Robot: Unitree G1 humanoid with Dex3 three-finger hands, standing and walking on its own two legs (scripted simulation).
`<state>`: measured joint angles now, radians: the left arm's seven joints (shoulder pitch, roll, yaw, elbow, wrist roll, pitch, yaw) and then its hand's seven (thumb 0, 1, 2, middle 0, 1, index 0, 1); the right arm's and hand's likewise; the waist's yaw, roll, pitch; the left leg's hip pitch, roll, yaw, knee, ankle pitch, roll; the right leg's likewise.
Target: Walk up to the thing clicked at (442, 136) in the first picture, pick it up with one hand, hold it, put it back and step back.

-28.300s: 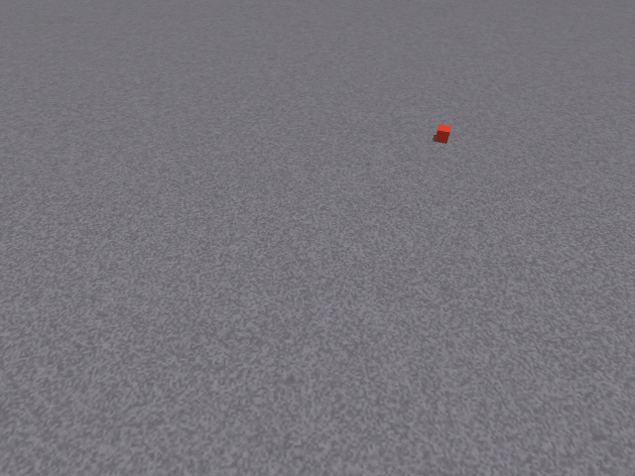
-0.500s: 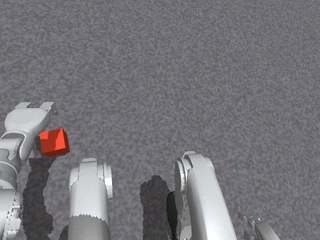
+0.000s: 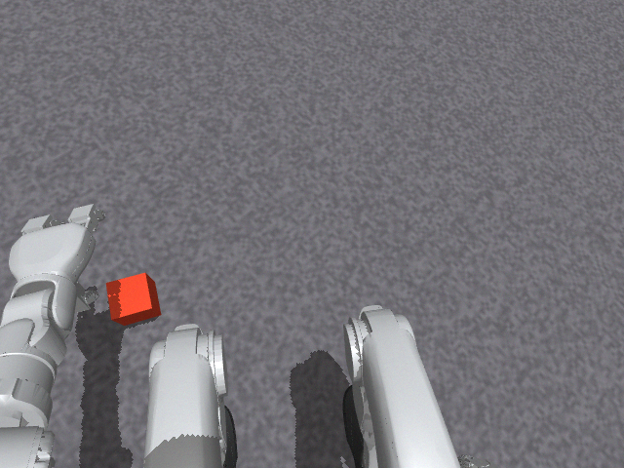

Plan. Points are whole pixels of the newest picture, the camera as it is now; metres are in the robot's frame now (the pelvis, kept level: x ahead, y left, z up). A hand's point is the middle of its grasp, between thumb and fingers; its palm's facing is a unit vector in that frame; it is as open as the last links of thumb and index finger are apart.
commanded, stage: home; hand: left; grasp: from above
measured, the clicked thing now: (134, 299) +0.41 +0.29 -0.36
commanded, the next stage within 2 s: none
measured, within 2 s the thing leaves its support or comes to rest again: neither
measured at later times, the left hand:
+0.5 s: hand (7, 384) +0.26 +0.23 +0.09, palm faces -0.12 -0.83 -0.55, open 7.5 cm
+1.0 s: hand out of the picture +0.23 +0.19 +0.28, palm faces +0.19 -0.96 -0.20, open 7.4 cm
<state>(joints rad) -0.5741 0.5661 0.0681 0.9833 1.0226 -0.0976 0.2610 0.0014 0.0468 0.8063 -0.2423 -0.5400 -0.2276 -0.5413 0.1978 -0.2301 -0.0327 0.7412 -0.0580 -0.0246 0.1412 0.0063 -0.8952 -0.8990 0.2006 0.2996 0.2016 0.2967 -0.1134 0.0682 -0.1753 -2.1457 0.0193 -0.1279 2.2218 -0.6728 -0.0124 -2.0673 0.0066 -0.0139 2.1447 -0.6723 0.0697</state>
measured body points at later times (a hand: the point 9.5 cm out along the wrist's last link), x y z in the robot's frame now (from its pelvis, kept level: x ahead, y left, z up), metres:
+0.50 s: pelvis +0.03 -0.01 +0.18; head +0.15 +0.03 +0.61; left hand +0.26 +0.27 +0.13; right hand +0.28 -0.22 +0.10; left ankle +0.08 +0.13 -0.36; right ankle +0.10 -0.15 -0.36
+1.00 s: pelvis +0.09 +0.00 +0.32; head +0.11 +0.00 +0.77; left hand +0.22 +0.24 +0.29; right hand +0.27 -0.23 +0.25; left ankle +0.08 +0.13 -0.36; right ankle +0.10 -0.15 -0.36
